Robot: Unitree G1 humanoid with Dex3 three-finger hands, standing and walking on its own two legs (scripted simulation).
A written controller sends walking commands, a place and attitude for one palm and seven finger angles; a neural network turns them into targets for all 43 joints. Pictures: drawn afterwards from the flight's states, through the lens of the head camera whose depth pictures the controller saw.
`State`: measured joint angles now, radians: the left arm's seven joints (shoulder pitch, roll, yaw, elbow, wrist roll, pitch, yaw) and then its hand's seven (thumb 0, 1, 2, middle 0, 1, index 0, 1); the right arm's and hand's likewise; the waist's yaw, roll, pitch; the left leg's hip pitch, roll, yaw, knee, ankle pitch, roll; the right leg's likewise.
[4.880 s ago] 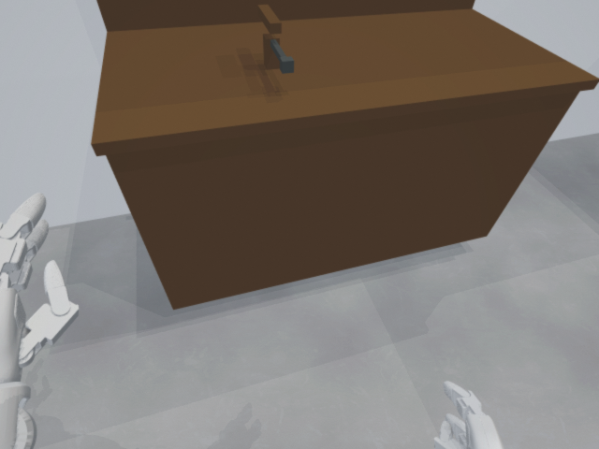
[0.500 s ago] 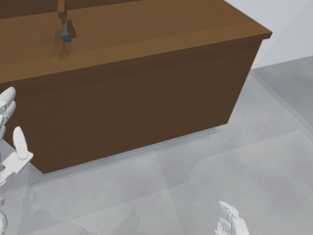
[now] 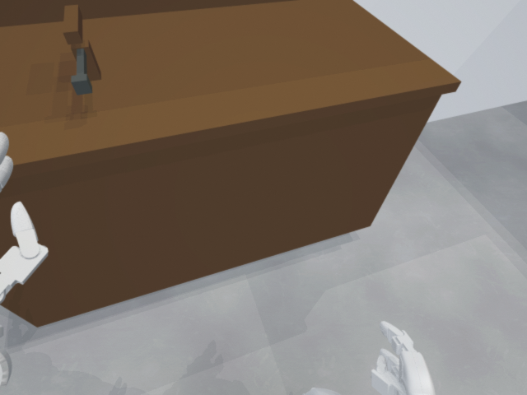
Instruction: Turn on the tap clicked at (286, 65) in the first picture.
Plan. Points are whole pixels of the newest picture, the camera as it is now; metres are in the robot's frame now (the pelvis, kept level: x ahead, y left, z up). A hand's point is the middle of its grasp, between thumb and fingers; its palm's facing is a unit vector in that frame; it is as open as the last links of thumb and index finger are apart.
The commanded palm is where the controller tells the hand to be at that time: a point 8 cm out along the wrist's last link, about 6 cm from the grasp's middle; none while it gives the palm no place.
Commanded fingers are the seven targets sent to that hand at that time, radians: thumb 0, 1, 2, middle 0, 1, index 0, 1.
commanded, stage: take the last steps up to it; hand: left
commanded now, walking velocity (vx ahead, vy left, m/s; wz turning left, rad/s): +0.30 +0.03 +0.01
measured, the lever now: (81, 84) +0.63 +0.39 +0.11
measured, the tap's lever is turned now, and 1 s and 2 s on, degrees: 0 0 0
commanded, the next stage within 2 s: come to a stop and stand still in 1.12 s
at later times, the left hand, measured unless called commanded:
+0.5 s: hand (93, 183) +0.31 +0.22 +0.19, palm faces +0.43 -0.81 -0.40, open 7.4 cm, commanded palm +0.27 +0.27 +0.18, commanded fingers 0.00 0.90 0.90 -0.20 -0.30 -0.20 -0.30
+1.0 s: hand (140, 151) +0.38 +0.19 +0.18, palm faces +0.44 -0.79 -0.43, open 7.4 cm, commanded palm +0.32 +0.23 +0.18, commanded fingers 0.00 0.90 0.90 -0.20 -0.30 -0.20 -0.30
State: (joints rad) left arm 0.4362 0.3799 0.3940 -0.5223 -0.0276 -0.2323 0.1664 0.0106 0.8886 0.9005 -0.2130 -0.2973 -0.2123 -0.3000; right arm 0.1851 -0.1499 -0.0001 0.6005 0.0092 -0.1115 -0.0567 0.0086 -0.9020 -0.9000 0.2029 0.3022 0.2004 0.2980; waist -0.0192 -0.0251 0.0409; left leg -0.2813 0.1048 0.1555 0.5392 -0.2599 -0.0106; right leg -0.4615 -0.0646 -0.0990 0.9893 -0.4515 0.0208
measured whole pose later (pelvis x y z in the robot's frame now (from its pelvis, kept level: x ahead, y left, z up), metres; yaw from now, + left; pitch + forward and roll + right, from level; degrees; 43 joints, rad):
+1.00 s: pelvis +0.17 -0.05 +0.00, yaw +2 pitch -1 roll +2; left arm 0.45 0.32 0.35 -0.45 -0.02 -0.22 0.16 0.01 0.89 0.90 -0.22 -0.30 -0.22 -0.30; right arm 0.19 -0.22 0.01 0.67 0.00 -0.05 -0.06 0.01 -0.90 -0.90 0.21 0.30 0.21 0.30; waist 0.00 0.01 0.06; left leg -0.47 0.05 0.08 0.99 -0.36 -0.03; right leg -0.25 -0.06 -0.16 0.52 -0.26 -0.06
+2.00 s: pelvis +0.18 -0.07 +0.00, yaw +1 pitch -1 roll +0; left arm 0.46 0.35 0.34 -0.49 -0.03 -0.18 0.17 0.01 0.89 0.90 -0.21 -0.30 -0.21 -0.30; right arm 0.21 -0.21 0.02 0.59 0.00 -0.07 -0.07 0.01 -0.90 -0.90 0.20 0.30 0.20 0.30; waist 0.01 -0.02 0.04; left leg -0.23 0.03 0.07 0.53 -0.28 0.00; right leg -0.28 0.03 -0.12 0.48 -0.19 -0.07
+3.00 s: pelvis +0.23 +0.01 -0.01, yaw +0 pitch -1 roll -2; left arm 0.38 0.36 0.37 -0.45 -0.05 -0.23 0.10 0.01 0.89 0.90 -0.21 -0.30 -0.21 -0.30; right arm 0.19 -0.20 0.03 0.53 0.00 -0.12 -0.01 0.01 -0.90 -0.90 0.21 0.30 0.20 0.30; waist 0.02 -0.02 0.03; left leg -0.18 -0.04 0.10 0.61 -0.41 0.10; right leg -0.25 -0.04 -0.07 0.59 -0.30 0.02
